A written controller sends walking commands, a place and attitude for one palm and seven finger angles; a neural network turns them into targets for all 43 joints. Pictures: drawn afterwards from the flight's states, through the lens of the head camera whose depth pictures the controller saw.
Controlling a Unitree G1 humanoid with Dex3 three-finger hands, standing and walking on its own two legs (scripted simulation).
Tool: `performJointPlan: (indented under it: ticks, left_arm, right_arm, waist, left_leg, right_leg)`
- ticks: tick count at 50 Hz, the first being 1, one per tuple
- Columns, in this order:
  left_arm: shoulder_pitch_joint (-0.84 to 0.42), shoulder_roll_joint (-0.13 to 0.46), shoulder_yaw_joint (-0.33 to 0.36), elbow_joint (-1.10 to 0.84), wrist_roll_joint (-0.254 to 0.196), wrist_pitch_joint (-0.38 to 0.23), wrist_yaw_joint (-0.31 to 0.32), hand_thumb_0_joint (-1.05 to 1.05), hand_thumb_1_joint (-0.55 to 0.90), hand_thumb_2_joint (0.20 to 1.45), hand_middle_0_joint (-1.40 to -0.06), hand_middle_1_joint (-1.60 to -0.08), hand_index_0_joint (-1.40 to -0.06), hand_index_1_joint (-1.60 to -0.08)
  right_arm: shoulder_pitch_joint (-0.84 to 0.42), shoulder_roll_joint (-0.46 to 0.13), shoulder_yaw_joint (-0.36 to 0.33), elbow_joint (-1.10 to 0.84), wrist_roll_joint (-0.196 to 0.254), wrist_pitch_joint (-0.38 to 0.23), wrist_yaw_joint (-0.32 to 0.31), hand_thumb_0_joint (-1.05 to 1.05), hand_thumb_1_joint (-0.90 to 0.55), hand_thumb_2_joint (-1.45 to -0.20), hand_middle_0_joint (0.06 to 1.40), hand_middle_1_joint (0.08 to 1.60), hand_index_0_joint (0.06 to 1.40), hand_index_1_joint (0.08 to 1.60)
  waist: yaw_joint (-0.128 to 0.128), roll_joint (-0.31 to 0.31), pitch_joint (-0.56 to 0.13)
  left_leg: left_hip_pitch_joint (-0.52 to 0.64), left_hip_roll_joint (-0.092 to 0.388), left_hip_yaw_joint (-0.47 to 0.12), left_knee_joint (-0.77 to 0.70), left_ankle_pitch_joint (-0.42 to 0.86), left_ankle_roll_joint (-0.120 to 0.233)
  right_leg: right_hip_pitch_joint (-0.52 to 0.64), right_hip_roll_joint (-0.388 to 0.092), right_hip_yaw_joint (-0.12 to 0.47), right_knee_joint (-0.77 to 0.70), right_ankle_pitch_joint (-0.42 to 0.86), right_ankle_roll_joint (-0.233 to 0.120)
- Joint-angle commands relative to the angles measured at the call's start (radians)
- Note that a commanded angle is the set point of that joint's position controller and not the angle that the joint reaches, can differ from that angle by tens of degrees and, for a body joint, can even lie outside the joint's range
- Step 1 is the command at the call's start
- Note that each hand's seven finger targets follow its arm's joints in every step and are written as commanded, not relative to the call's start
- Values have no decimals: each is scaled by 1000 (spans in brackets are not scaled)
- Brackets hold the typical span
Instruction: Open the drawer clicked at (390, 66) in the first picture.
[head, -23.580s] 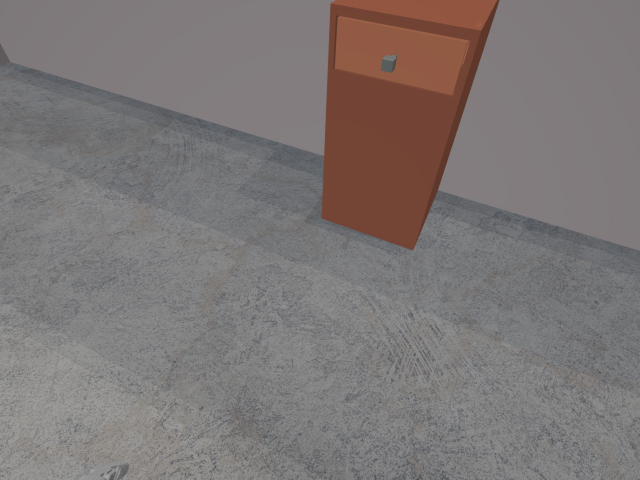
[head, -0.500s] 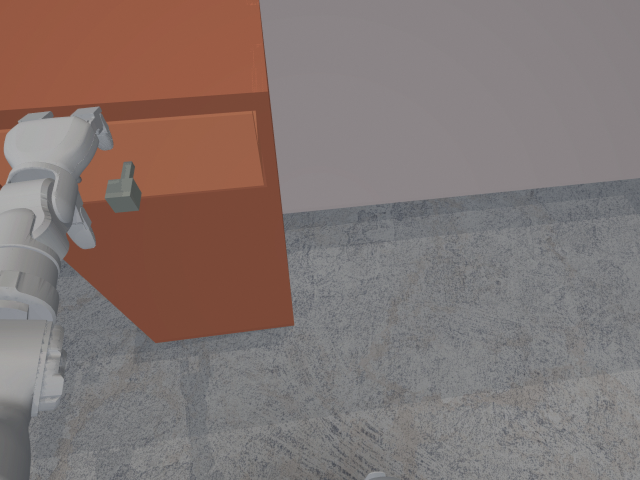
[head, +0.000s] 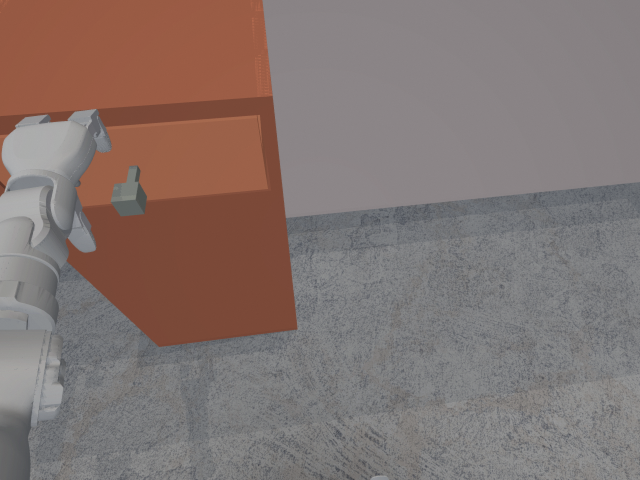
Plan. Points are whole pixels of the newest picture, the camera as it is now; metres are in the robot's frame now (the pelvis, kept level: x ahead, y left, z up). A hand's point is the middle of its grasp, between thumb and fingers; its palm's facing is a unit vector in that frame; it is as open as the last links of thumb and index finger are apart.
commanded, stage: re-aim the fingers above the handle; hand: left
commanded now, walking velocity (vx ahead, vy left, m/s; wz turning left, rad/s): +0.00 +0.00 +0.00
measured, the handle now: (131, 188) +0.52 +0.26 +0.02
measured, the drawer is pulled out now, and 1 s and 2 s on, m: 0.00 0.00 0.00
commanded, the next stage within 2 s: lower the fingers behind the handle in 0.18 s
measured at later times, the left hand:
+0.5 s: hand (101, 184) +0.48 +0.27 +0.08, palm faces -0.02 +0.01 -1.00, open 13.6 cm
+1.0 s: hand (104, 207) +0.47 +0.29 +0.04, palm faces -0.04 +0.00 -1.00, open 13.8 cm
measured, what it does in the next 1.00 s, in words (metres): stands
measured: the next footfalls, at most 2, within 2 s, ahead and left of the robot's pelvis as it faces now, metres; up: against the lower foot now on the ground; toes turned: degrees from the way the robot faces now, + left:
none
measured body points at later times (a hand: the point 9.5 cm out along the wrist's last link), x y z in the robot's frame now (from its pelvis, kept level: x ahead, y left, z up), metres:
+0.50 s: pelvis +0.00 +0.01 +0.00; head +0.08 +0.00 +0.44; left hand +0.47 +0.27 +0.13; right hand +0.02 -0.27 -0.13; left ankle -0.02 +0.10 -0.72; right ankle +0.00 -0.13 -0.72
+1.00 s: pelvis -0.01 +0.00 -0.01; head +0.09 +0.01 +0.43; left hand +0.47 +0.28 +0.09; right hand +0.00 -0.29 -0.13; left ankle -0.02 +0.10 -0.72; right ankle +0.00 -0.13 -0.72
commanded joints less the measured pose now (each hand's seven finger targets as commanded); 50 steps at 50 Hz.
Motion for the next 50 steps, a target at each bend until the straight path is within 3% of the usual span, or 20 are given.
performJointPlan:
  ticks: [1,6,10,13,17,19,20,24,26,28,31,34,35,38,42,44,45,47,48,50]
  left_arm:
    - [-437,238,-9,-187,-25,-23,-11,0,-500,300,-300,-1200,-300,-1200]
    - [-500,177,-52,-279,-49,-100,-41,0,-500,300,-300,-1200,-300,-1200]
    - [-527,225,11,-307,-41,-125,6,0,-500,300,-300,-1200,-300,-1200]
    - [-494,317,106,-279,-22,-100,68,0,-500,300,-300,-1200,-300,-1200]
    - [-431,272,83,-198,-1,-10,113,0,-500,300,-300,-1200,-300,-1200]
    - [-436,285,84,-187,8,27,117,0,-500,300,-300,-1200,-300,-1200]
    - [-439,243,46,-167,9,46,115,0,-500,300,-300,-1200,-300,-1200]
    - [-440,267,42,-108,15,82,91,0,-500,300,-300,-1200,-300,-1200]
    - [-470,254,28,-154,8,51,65,0,-500,300,-300,-1200,-300,-1200]
    - [-465,201,-18,-148,2,18,40,0,-500,300,-300,-1200,-300,-1200]
    - [-485,240,13,-201,0,-53,25,0,-500,300,-300,-1200,-300,-1200]
    - [-488,208,0,-208,-1,-96,43,0,-500,300,-300,-1200,-300,-1200]
    - [-458,263,52,-200,3,-103,57,0,-500,300,-300,-1200,-300,-1200]
    - [-448,279,71,-168,5,-95,101,0,-500,300,-300,-1200,-300,-1200]
    - [-415,311,97,-153,18,-59,145,0,-500,300,-300,-1200,-300,-1200]
    - [-435,261,55,-155,21,-40,151,0,-500,300,-300,-1200,-300,-1200]
    - [-431,289,77,-162,24,-35,151,0,-500,300,-300,-1200,-300,-1200]
    - [-449,264,53,-186,20,-36,145,0,-500,300,-300,-1200,-300,-1200]
    - [-452,228,25,-174,15,-34,139,0,-500,300,-300,-1200,-300,-1200]
    - [-456,257,40,-155,16,-35,129,0,-500,300,-300,-1200,-300,-1200]
  right_arm:
    - [115,-187,-64,-58,-2,-25,-29,0,-900,-900,200,300,200,300]
    - [130,-178,-70,-47,-9,-32,-34,0,-900,-900,200,300,200,300]
    - [135,-174,-71,-42,-16,-31,-21,0,-900,-900,200,300,200,300]
    - [129,-172,-66,-46,-21,-27,-9,0,-900,-900,200,300,200,300]
    - [125,-175,-66,-49,-24,-22,12,0,-900,-900,200,300,200,300]
    - [124,-181,-66,-49,-23,-17,14,0,-900,-900,200,300,200,300]
    - [125,-179,-65,-51,-20,-15,15,0,-900,-900,200,300,200,300]
    - [119,-187,-59,-52,-13,-12,3,0,-900,-900,200,300,200,300]
    - [125,-186,-62,-60,-13,-18,-8,0,-900,-900,200,300,200,300]
    - [132,-181,-64,-57,-11,-27,-17,0,-900,-900,200,300,200,300]
    - [142,-182,-67,-49,-18,-35,-30,0,-900,-900,200,300,200,300]
    - [152,-174,-69,-38,-21,-43,-28,0,-900,-900,200,300,200,300]
    - [154,-177,-69,-35,-22,-43,-26,0,-900,-900,200,300,200,300]
    - [152,-177,-66,-31,-26,-41,-18,0,-900,-900,200,300,200,300]
    - [151,-183,-67,-30,-32,-36,-4,0,-900,-900,200,300,200,300]
    - [155,-184,-72,-26,-32,-39,-1,0,-900,-900,200,300,200,300]
    - [160,-188,-74,-22,-32,-39,0,0,-900,-900,200,300,200,300]
    - [161,-187,-78,-22,-31,-37,-1,0,-900,-900,200,300,200,300]
    - [165,-185,-80,-18,-30,-38,-3,0,-900,-900,200,300,200,300]
    - [168,-191,-78,-8,-28,-39,-9,0,-900,-900,200,300,200,300]
  waist:
    - [-32,-15,-342]
    - [-44,53,-337]
    - [-21,107,-379]
    - [17,110,-427]
    - [28,84,-426]
    - [27,50,-438]
    - [13,31,-417]
    - [2,-37,-369]
    - [-9,-19,-412]
    - [-30,-13,-367]
    - [-33,8,-377]
    - [-38,41,-359]
    - [-17,60,-367]
    - [-15,48,-371]
    - [4,64,-450]
    - [-15,69,-457]
    - [-6,73,-475]
    - [-21,85,-495]
    - [-35,74,-477]
    - [-35,59,-444]
  left_leg:
    - [224,-19,-10,-55,363,17]
    - [294,-21,-30,-41,382,13]
    - [313,-21,-51,-18,451,-3]
    - [277,-22,-50,-6,501,-8]
    - [240,-12,-37,-6,549,-14]
    - [222,-12,-30,-9,528,-10]
    - [210,-14,-23,-14,502,-6]
    - [157,-19,-13,-42,369,6]
    - [186,-18,-14,-41,367,11]
    - [197,-18,-18,-37,337,16]
    - [208,-18,-25,-27,334,18]
    - [205,-19,-34,-9,326,12]
    - [192,-20,-35,-3,335,8]
    - [137,-25,-27,13,329,8]
    - [115,-28,-16,33,377,5]
    - [135,-24,-15,41,393,5]
    - [139,-22,-17,44,409,3]
    - [175,-19,-20,51,431,4]
    - [179,-18,-21,53,422,6]
    - [154,-18,-26,46,383,6]
  right_leg:
    - [193,20,-27,-72,295,-23]
    - [111,24,-33,-66,253,-33]
    - [74,32,-45,-29,247,-40]
    - [113,34,-50,3,280,-43]
    - [132,33,-59,14,311,-38]
    - [155,33,-56,12,323,-35]
    - [159,33,-56,3,325,-34]
    - [184,25,-41,-26,279,-28]
    - [203,23,-34,-32,289,-29]
    - [155,26,-33,-43,259,-27]
    - [136,26,-25,-40,246,-30]
    - [71,29,-32,-23,212,-32]
    - [72,30,-32,-10,215,-36]
    - [82,29,-32,9,233,-35]
    - [125,27,-27,36,294,-33]
    - [106,30,-31,35,303,-31]
    - [114,31,-31,42,313,-32]
    - [104,33,-30,37,319,-30]
    - [90,35,-32,31,312,-29]
    - [79,33,-31,28,283,-28]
